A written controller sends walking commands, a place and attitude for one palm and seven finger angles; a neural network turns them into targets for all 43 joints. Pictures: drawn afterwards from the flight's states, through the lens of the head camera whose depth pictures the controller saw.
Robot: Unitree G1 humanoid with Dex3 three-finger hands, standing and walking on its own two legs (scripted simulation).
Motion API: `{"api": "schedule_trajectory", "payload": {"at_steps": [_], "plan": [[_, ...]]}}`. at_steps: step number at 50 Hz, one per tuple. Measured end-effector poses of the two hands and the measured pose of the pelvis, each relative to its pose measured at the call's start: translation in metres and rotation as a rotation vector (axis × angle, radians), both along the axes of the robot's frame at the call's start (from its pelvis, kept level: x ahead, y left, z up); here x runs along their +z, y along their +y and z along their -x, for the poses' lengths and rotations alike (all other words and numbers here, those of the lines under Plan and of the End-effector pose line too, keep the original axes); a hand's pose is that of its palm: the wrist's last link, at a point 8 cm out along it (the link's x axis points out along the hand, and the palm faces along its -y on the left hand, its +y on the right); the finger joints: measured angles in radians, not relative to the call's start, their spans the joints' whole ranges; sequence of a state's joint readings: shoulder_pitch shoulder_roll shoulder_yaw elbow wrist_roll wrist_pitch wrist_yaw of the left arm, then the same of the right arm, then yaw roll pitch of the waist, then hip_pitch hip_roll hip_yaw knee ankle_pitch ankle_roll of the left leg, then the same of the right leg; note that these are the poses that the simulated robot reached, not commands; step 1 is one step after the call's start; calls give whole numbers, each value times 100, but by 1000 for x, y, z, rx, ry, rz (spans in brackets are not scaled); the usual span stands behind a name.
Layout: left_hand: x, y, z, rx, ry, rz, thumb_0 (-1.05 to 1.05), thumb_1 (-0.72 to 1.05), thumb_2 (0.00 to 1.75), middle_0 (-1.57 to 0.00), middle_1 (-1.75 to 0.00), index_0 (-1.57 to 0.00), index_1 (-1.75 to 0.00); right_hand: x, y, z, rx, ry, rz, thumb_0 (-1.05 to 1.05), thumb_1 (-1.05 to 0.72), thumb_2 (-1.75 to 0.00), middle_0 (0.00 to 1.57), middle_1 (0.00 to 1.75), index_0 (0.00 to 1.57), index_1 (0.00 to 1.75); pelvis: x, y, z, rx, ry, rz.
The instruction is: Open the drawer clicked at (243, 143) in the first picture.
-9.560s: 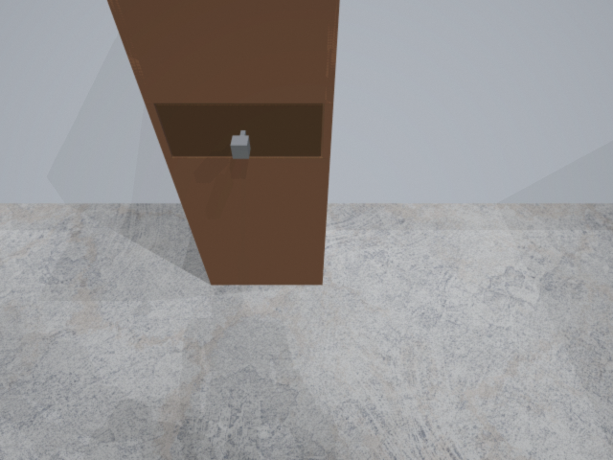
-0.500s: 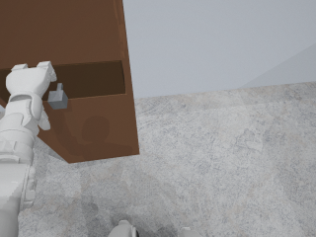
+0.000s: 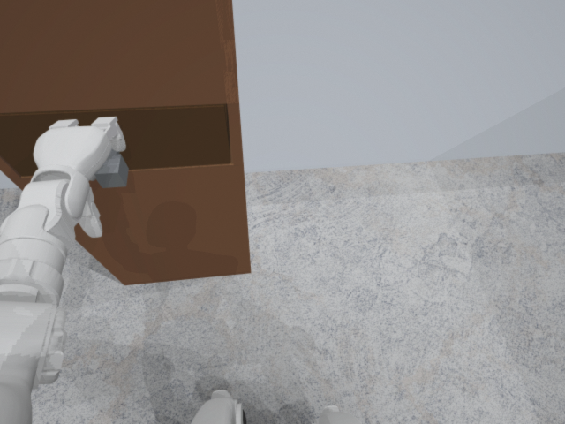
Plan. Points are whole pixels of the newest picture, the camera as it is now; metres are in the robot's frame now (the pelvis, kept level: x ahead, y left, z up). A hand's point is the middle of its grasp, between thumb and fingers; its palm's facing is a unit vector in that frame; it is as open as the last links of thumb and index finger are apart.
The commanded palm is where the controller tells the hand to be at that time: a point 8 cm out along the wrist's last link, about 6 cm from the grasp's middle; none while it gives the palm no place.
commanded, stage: move the hooked fingers above the handle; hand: left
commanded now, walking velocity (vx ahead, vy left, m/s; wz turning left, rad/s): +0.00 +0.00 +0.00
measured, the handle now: (113, 161) +0.53 +0.27 -0.02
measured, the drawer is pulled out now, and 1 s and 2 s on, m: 0.00 0.00 0.00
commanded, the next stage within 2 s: lower the fingers behind the handle in 1.30 s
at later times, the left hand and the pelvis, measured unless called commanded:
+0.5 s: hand (81, 174) +0.46 +0.28 +0.05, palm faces -0.12 +0.00 -0.99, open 13.8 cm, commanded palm +0.47 +0.27 +0.10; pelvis +0.00 -0.02 +0.00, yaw +1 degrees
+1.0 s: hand (86, 159) +0.48 +0.27 +0.06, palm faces -0.05 -0.04 -1.00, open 13.8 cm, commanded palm +0.46 +0.27 +0.11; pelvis +0.02 -0.01 +0.00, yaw +0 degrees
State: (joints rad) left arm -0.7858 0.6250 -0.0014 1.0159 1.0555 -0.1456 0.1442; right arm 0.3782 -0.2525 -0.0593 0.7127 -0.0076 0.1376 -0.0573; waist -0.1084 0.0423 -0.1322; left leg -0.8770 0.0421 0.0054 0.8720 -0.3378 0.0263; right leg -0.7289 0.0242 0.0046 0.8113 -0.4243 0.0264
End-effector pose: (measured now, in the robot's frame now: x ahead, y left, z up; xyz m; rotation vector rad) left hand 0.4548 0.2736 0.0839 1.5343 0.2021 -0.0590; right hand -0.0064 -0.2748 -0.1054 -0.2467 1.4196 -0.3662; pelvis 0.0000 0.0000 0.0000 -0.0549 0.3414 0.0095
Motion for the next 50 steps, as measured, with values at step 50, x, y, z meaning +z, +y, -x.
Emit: {"api": "schedule_trajectory", "payload": {"at_steps": [50], "plan": [[27, -2, -4, 6, -116, 1, 0, -49, 30, -32, -120, -32, -120, -6, 4, -19, -23, -24, -56, 0, -90, -89, 20, 30, 20, 30, 4, -6, -17, -6, -18, -8]]}}
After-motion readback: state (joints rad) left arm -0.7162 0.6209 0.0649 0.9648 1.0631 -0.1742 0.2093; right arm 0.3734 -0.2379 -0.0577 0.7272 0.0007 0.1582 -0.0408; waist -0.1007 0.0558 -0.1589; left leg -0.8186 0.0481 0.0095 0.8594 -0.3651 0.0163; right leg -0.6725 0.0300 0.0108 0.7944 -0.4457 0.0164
